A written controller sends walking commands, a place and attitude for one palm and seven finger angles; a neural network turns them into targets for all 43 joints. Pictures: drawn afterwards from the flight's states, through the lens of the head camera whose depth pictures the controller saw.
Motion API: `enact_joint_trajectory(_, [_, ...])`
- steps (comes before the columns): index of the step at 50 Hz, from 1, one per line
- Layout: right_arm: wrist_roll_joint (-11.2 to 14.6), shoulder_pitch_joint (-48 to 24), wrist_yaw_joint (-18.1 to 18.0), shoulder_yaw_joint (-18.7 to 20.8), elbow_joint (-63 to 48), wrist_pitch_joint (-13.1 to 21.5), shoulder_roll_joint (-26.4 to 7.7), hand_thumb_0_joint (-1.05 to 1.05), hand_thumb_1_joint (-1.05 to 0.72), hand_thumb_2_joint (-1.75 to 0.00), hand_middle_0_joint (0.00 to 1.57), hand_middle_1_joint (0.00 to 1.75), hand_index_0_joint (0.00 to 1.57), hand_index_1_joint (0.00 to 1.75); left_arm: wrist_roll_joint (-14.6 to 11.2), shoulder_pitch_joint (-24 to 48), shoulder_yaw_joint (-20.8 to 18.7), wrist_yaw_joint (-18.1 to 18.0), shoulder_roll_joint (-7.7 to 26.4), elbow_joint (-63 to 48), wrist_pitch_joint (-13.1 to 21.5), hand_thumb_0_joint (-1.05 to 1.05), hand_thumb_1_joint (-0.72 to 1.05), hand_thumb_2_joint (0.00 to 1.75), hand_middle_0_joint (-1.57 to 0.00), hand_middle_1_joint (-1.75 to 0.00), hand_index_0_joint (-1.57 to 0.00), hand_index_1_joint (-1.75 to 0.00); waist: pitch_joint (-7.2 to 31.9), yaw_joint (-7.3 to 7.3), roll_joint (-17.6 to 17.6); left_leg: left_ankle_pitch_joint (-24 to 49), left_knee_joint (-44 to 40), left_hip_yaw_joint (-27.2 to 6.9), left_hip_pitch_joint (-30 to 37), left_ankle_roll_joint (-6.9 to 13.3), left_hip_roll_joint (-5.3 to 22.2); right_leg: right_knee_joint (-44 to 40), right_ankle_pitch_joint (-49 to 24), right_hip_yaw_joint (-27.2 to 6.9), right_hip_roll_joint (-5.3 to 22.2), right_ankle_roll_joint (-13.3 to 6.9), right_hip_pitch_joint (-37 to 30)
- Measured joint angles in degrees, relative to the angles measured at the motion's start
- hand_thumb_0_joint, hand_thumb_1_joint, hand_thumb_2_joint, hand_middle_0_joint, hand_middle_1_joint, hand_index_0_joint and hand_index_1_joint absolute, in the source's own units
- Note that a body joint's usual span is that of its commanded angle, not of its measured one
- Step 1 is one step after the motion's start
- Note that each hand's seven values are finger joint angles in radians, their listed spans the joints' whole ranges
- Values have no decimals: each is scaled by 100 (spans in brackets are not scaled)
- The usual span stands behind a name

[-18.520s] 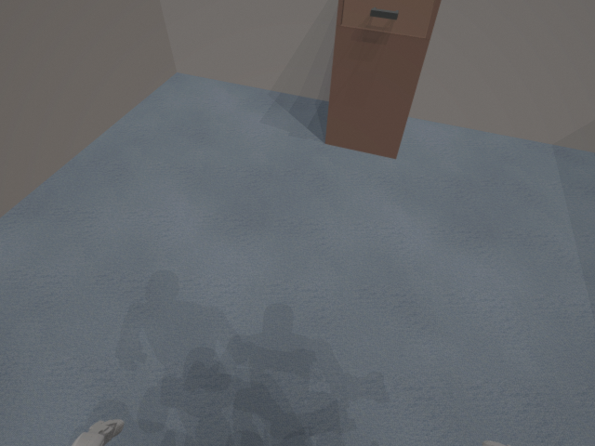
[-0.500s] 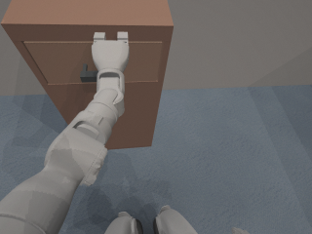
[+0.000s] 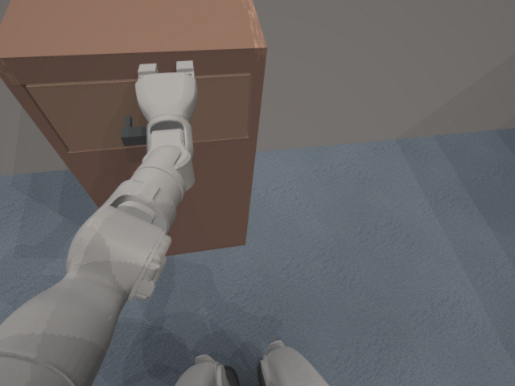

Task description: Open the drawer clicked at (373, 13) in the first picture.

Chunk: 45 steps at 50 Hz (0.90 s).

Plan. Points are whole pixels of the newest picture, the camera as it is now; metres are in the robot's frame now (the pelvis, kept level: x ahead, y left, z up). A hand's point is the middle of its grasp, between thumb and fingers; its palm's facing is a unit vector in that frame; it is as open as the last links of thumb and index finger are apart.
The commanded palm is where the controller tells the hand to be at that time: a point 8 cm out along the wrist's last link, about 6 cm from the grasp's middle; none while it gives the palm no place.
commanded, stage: lift the fingers back up to retry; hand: left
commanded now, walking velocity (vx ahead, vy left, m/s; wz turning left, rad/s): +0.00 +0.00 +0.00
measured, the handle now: (154, 126) +0.58 +0.10 +0.02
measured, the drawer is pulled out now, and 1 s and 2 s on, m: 0.00 0.00 0.00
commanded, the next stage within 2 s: re-aim the fingers above the handle in 0.32 s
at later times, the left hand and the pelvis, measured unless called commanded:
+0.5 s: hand (173, 117) +0.53 +0.06 +0.08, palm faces +0.06 -0.04 -1.00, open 13.4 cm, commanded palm +0.53 +0.11 +0.12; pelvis +0.03 -0.03 +0.03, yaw +0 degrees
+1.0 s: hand (173, 117) +0.53 +0.06 +0.08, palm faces +0.02 -0.03 -1.00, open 13.5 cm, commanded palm +0.52 +0.11 +0.12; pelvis +0.05 -0.06 +0.04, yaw +1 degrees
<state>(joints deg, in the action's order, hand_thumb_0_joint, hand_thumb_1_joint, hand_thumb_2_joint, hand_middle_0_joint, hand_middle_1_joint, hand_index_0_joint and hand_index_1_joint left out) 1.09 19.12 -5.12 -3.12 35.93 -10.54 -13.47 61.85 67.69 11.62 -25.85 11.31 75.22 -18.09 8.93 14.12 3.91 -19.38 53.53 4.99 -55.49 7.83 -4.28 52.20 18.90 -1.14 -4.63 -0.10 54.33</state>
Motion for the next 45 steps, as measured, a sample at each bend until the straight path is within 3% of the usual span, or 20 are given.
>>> enact_joint_trajectory(11, [63,45,-30,55,46,160,-24,1,-90,-90,20,30,21,30,-130,-456,-121,100,70,-262,269,0,-49,30,-40,-127,-39,-126,-122,-128,40,118,-550,25,655,-30,24,-511,-133,-73,-22,-49,-611])
enact_joint_trajectory(29, [72,-327,16,146,118,236,-6,1,-90,-90,20,29,21,30,-49,-965,-72,-119,-5,-525,561,0,-49,30,-41,-126,-40,-126,-124,-402,-124,158,-1007,-150,1231,-212,83,-985,-161,35,-101,-268,-1198])
enact_joint_trajectory(45, [109,-343,7,216,173,231,35,1,-90,-90,20,29,21,30,-58,-1438,-121,136,256,-883,910,0,-49,30,-41,-123,-38,-125,-174,-523,-132,181,-1298,-211,1664,-395,170,-1256,-192,54,-197,-451,-1608])
